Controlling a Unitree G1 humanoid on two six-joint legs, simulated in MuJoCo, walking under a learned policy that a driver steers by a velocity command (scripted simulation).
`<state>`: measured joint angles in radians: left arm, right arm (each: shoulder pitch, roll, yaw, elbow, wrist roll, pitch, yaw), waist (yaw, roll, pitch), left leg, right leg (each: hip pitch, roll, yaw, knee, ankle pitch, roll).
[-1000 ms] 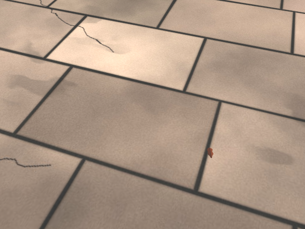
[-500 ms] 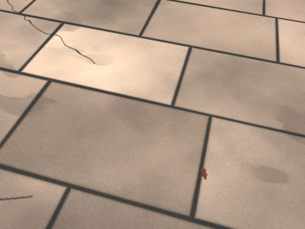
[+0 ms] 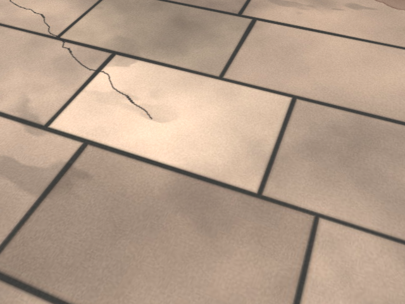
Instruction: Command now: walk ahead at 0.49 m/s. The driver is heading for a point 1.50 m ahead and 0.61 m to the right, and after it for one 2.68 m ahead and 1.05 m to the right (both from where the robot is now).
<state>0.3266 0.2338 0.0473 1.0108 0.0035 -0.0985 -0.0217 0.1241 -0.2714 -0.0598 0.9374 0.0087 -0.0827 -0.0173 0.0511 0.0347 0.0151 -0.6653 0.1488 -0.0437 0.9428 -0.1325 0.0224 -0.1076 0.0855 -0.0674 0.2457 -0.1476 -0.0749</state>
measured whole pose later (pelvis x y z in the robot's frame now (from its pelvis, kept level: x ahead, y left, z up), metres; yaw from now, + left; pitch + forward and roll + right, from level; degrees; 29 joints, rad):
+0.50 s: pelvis +0.29 +0.08 +0.00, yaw -6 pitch +0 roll +1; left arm 0.22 0.28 0.08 0.94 -0.03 -0.05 0.01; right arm 0.26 -0.23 -0.06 0.99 -0.02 -0.11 0.01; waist -0.03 -0.05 0.02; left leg -0.13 -0.03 0.16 0.30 -0.18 0.05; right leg -0.64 -0.11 0.07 1.08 -0.19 -0.04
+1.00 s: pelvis +0.57 -0.03 -0.01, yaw -24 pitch +1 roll +0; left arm 0.27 0.26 0.09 0.82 -0.01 -0.06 -0.02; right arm 0.11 -0.28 -0.07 0.83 0.00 -0.12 -0.01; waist 0.02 0.02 0.05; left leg -0.55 0.10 -0.06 1.11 -0.33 -0.02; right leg -0.26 0.11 0.02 0.40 -0.16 -0.11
